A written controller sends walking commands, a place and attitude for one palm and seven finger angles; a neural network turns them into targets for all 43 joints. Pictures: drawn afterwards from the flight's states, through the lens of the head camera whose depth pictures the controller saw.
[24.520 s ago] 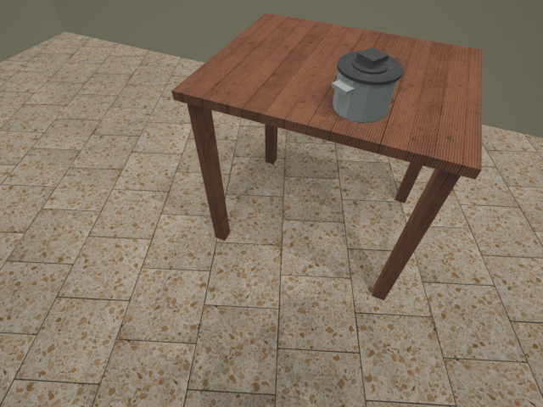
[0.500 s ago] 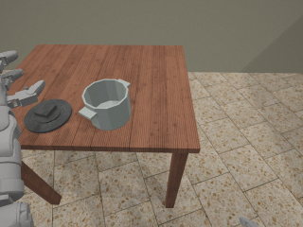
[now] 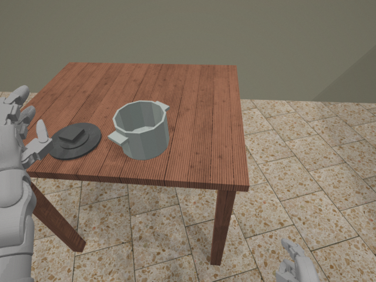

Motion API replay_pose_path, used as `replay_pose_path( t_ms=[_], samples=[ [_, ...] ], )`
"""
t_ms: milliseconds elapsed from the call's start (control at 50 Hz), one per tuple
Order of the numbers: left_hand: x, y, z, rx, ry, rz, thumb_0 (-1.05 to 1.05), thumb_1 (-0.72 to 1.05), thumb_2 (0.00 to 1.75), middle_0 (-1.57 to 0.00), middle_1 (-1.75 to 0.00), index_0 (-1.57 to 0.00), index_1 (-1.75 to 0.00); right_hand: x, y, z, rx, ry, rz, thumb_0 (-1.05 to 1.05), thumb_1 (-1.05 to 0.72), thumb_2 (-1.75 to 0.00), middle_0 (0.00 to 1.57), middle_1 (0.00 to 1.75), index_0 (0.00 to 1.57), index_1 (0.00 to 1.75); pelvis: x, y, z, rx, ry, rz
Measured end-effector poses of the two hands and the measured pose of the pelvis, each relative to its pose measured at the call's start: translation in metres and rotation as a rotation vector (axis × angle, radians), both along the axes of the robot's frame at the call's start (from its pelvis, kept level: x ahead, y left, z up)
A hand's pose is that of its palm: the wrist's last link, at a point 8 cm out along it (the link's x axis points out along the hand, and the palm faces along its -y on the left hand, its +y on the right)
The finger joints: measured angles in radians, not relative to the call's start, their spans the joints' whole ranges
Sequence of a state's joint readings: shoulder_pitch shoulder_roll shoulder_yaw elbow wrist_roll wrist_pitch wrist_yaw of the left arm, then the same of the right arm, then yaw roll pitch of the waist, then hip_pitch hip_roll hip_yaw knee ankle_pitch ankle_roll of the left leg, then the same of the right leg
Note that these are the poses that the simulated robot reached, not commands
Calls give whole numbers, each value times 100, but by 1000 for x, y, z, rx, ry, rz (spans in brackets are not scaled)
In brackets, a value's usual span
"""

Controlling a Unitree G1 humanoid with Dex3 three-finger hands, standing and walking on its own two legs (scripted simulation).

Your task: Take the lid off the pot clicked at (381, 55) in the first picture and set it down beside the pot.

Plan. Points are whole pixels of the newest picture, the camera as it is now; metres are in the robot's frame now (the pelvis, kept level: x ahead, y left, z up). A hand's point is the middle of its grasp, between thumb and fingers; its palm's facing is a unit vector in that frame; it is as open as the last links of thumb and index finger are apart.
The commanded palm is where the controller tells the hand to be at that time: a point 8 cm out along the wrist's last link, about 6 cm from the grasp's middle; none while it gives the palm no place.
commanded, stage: draw the hand back to the body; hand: left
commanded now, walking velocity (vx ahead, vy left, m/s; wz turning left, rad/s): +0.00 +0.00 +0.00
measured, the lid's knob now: (71, 134) +0.49 +0.43 +0.01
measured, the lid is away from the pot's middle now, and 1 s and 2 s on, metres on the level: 0.22 0.22 0.22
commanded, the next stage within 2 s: step back with the hand held close in 0.76 s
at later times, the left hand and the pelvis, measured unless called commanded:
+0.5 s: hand (37, 188) +0.20 +0.26 +0.18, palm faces +0.43 -0.84 -0.34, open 7.4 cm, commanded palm +0.14 +0.30 +0.19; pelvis -0.01 +0.01 +0.00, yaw +0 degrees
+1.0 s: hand (19, 208) +0.16 +0.27 +0.18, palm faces +0.43 -0.81 -0.40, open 7.4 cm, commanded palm +0.11 +0.31 +0.19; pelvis -0.02 +0.02 +0.00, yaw +1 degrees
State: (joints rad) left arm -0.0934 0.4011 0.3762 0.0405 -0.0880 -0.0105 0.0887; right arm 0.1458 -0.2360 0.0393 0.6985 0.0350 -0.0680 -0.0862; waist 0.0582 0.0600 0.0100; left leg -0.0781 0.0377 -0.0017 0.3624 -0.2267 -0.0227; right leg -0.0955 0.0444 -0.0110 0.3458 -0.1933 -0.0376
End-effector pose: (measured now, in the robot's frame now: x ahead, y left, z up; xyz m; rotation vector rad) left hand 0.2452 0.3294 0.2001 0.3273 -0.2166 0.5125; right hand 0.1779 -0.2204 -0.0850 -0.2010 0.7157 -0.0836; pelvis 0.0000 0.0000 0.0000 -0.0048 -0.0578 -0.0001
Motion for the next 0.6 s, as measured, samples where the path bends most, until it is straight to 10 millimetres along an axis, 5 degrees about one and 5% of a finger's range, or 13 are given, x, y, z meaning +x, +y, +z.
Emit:
replay_pose_path(
  t_ms=[600],
  samples=[
    [-108, -33, -10, 107, 31, -102, 1, 89, 90, -21, -30, -21, -30, -8, 25, 10, 3, -81, 52, 1, -91, -90, 20, 30, 20, 30, -12, 13, 1, -4, -44, 0]
  ],
)
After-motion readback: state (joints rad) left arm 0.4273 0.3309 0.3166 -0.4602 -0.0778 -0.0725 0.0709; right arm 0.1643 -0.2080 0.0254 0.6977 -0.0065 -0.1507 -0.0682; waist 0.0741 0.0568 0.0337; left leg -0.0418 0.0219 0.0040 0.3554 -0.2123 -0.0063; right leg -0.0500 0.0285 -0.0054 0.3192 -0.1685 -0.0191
